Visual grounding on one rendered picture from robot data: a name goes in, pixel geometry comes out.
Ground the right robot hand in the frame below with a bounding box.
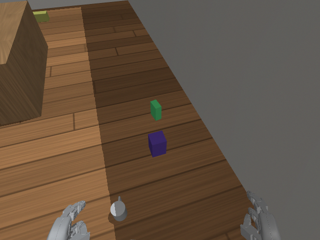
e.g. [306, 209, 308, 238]
[240, 191, 281, 240]

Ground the left robot hand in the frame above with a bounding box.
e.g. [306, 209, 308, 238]
[46, 200, 90, 240]

